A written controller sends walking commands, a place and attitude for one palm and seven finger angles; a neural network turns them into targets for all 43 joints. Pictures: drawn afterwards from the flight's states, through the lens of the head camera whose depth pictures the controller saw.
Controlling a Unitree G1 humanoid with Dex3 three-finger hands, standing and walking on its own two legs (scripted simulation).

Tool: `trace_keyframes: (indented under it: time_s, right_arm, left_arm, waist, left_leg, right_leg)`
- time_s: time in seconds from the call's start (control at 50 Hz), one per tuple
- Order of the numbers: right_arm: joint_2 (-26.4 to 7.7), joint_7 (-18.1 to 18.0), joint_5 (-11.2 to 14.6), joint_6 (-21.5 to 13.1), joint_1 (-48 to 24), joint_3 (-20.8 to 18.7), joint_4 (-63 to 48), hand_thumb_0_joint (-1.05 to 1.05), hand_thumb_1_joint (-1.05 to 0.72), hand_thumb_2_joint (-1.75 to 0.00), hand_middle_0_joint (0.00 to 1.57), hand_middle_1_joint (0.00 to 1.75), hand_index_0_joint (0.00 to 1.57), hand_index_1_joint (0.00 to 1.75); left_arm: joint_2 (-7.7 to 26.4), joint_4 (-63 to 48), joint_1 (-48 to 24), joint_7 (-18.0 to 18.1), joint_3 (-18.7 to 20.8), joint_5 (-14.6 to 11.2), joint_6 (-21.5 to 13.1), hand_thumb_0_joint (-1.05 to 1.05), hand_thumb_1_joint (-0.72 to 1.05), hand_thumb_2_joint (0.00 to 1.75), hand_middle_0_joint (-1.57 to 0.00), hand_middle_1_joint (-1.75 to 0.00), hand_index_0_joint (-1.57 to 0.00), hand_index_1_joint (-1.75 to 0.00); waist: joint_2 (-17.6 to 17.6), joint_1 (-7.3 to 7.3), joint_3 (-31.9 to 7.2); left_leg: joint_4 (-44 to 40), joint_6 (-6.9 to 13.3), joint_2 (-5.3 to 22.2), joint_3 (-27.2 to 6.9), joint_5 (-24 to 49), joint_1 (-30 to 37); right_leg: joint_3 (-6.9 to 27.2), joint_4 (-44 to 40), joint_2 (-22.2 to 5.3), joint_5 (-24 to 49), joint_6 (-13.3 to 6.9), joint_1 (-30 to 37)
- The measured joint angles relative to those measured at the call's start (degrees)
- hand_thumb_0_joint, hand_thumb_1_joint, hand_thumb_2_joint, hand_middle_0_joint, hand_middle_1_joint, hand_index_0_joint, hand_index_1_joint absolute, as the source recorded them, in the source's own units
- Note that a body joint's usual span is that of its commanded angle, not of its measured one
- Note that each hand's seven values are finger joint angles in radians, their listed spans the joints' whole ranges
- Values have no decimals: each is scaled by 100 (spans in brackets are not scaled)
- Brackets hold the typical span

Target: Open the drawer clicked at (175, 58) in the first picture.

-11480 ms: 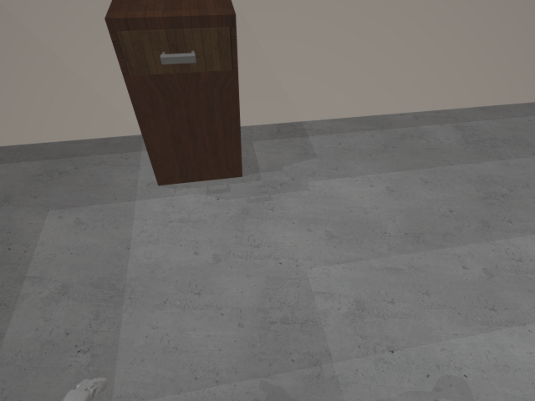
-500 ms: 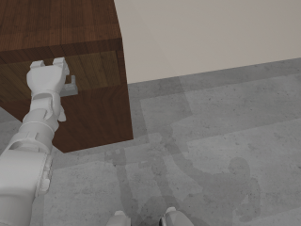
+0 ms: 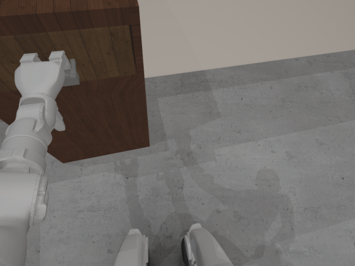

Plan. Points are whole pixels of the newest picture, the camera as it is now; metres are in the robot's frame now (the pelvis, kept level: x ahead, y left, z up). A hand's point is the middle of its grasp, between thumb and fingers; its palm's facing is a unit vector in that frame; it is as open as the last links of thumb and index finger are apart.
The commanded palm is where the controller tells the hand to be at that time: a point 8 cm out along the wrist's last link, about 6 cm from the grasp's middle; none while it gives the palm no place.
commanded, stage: lower the fingers behind the handle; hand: left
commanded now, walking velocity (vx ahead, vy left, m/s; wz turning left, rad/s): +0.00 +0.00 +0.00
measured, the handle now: (49, 72) +0.56 +0.26 +0.01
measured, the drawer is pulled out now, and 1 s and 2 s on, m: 0.00 0.00 0.04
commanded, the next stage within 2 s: close the thumb around the handle in 0.56 s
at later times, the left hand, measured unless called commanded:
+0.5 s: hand (52, 96) +0.51 +0.25 -0.01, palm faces -0.12 -0.02 -0.99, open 13.9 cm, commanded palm +0.51 +0.23 +0.04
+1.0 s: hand (51, 92) +0.52 +0.25 +0.00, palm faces -0.10 -0.04 -0.99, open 10.6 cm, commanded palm +0.51 +0.24 +0.04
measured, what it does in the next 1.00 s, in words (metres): stands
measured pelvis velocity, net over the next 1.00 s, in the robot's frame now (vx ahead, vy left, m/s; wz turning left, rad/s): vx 0.02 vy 0.00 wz -0.01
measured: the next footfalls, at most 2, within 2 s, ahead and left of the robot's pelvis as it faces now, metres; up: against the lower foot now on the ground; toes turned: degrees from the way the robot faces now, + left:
none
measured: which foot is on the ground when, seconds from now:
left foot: down 0.00-1.00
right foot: down 0.00-1.00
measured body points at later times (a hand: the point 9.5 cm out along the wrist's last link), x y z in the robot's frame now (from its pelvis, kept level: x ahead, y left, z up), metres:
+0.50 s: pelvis -0.01 +0.00 +0.00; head +0.14 +0.02 +0.42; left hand +0.51 +0.25 +0.04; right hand -0.02 -0.27 -0.12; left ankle +0.02 +0.10 -0.65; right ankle +0.02 -0.13 -0.65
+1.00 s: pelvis +0.02 +0.00 +0.01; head +0.16 +0.02 +0.43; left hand +0.52 +0.25 +0.05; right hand +0.01 -0.27 -0.11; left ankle +0.02 +0.10 -0.65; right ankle +0.02 -0.13 -0.65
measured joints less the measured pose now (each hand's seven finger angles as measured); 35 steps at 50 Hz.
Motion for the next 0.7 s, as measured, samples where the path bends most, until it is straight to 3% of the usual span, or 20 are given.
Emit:
trace_keyframes:
  time_s: [0.14, 0.22, 0.3, 0.4, 0.48, 0.58, 0.7]
  right_arm:
    - [37, 142, -30, 46, -78, 68, 170, 0, -90, -90, 20, 30, 20, 30]
    - [64, 164, 8, 112, -165, 164, 79, 0, -90, -90, 20, 30, 20, 30]
    - [69, 123, 50, 136, -207, 243, -50, 0, -90, -90, 20, 30, 20, 30]
    - [37, 37, 76, 98, -162, 260, -181, 0, -90, -90, 20, 30, 20, 30]
    - [-6, -9, 75, 39, -86, 218, -206, 0, -90, -90, 20, 30, 20, 30]
    - [-19, 11, 15, -32, 9, 72, -73, 0, -90, -90, 20, 30, 20, 30]
    - [14, 123, -19, 11, -85, 24, 107, 0, -90, -90, 20, 30, 20, 30]
  left_arm:
    - [-245, 301, -297, 530, -118, -40, 454, 0, -49, 30, -35, -124, -34, -126]
    - [-321, 514, -437, 445, -165, -101, 809, 0, -49, 30, -35, -123, -34, -129]
    - [-272, 656, -492, 144, -221, -134, 954, 0, -49, 30, -34, -122, -31, -126]
    - [-78, 598, -412, -258, -181, -178, 727, 0, -49, 30, -32, -121, -29, -122]
    - [70, 510, -280, -368, -115, -158, 414, 0, -49, 30, -32, -120, -29, -121]
    - [82, 32, -79, -122, -26, -63, 53, 0, -49, 30, -31, -120, -31, -121]
    - [-102, -25, -40, 266, 17, -110, 272, 0, -49, 30, -31, -120, -31, -120]
  waist:
    - [58, -11, -23]
    - [71, -69, -5]
    - [80, -129, 20]
    - [81, -159, 37]
    - [73, -127, 56]
    - [74, 4, 4]
    - [59, 50, -3]
  left_leg:
    - [177, 18, -21, -66, -74, -127]
    - [93, 35, -15, -37, -28, -29]
    - [-13, 46, 1, 4, 28, 93]
    - [-35, 51, 21, 55, 48, 127]
    - [73, 52, 23, 68, 7, 7]
    - [279, 37, 5, 22, -77, -260]
    - [324, 21, 10, -39, -143, -271]
  right_leg:
    - [-71, 105, -12, -64, 24, -74]
    - [-40, 26, -10, -11, 32, 14]
    - [5, -68, -1, 56, 39, 118]
    - [55, -72, 16, 87, 47, 127]
    - [62, 46, 21, 46, 49, -2]
    - [9, 240, 11, -53, 40, -248]
    - [-51, 245, 19, -113, 27, -229]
